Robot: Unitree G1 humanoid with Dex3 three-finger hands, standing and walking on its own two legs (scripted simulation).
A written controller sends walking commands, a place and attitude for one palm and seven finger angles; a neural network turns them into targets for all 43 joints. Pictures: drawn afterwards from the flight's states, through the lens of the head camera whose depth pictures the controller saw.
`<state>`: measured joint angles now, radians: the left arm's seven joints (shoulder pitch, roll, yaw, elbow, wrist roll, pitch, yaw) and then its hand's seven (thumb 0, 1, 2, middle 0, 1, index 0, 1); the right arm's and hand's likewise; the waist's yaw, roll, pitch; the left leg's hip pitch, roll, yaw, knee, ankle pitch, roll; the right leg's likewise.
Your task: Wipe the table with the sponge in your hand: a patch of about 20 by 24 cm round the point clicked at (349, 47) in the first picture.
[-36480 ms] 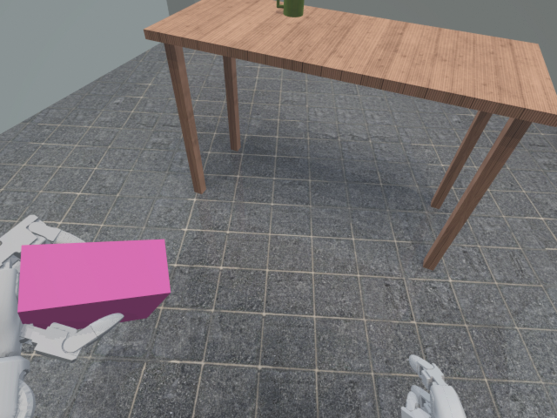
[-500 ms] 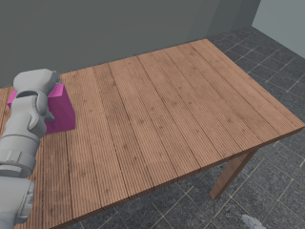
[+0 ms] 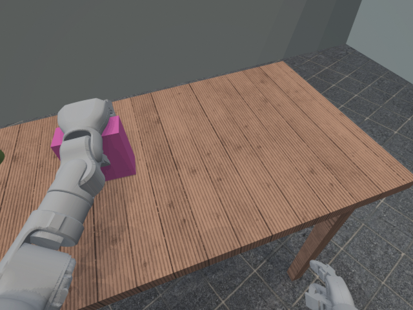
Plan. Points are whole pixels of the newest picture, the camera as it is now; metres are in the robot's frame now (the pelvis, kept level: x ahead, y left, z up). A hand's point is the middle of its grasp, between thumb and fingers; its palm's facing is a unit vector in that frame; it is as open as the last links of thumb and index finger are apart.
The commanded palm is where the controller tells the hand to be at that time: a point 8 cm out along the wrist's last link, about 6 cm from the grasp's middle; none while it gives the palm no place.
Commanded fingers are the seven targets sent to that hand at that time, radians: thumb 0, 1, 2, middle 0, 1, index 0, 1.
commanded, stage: slide across to the middle lane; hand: left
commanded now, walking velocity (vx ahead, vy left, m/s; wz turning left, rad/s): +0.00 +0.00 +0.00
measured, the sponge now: (101, 159) +0.39 +0.27 +0.07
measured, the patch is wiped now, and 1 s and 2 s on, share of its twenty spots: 0.35 0.60 0.75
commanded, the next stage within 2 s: wipe back along the middle lane in 0.02 s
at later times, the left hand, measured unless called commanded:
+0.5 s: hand (106, 145) +0.38 +0.24 +0.13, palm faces +0.05 -0.03 -1.00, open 10.2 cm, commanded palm +0.35 +0.23 +0.18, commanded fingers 0.00 0.10 1.30 -1.20 -1.60 -1.20 -1.60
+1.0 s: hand (111, 161) +0.34 +0.21 +0.13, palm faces +0.09 -0.04 -1.00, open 10.2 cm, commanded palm +0.29 +0.20 +0.16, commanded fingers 0.00 0.10 1.30 -1.20 -1.60 -1.20 -1.60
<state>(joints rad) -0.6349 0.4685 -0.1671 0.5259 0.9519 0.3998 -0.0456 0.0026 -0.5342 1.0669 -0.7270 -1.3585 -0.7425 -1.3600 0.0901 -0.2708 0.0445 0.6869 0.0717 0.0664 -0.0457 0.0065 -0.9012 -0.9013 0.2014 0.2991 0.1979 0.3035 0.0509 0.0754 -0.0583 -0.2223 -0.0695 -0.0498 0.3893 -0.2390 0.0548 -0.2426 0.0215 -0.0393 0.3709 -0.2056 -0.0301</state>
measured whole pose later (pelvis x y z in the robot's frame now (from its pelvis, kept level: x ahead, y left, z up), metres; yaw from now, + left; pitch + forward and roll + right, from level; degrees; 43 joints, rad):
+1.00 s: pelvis -0.01 -0.01 +0.00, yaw -1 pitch +1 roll +0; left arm -0.37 0.40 -0.26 0.19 0.96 0.59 -0.01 0.01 -0.50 1.05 -0.68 -1.40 -0.71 -1.39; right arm 0.03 -0.28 0.06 0.66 0.09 0.13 -0.01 0.01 -0.90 -0.90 0.20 0.30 0.19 0.30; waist 0.08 0.10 -0.07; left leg -0.16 -0.05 -0.03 0.40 -0.25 0.04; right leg -0.20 0.04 -0.02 0.41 -0.22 -0.05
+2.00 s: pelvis -0.03 -0.03 -0.01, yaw -3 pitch -3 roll +1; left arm -0.08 0.38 -0.28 -0.20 0.94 0.65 0.01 0.01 -0.50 1.04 -0.65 -1.43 -0.73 -1.34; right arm 0.00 -0.27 0.06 0.64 0.09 0.13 0.00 0.01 -0.90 -0.90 0.20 0.30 0.19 0.30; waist 0.10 0.11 -0.05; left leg -0.15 -0.03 -0.01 0.46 -0.26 0.02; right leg -0.20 0.06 -0.01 0.48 -0.23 -0.07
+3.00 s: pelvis -0.03 -0.06 +0.00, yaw -4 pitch -1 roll +2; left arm -0.45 0.30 -0.34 0.21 0.90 0.71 0.01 0.00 -0.54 1.05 -0.71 -1.38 -0.79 -1.29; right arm -0.01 -0.27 0.06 0.67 0.09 0.16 -0.03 0.01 -0.90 -0.90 0.20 0.30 0.20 0.30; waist 0.05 0.09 -0.06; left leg -0.15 0.00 0.00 0.41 -0.23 -0.01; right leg -0.22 0.09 0.00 0.44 -0.20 -0.11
